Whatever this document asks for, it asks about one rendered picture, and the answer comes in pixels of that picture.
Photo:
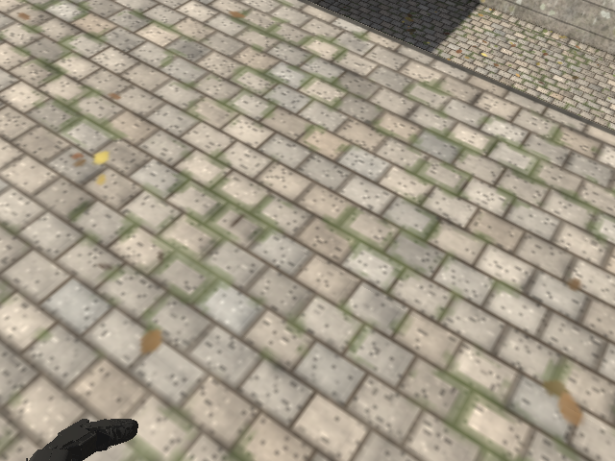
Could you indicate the left robot hand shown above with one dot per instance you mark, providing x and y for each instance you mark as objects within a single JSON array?
[{"x": 80, "y": 440}]

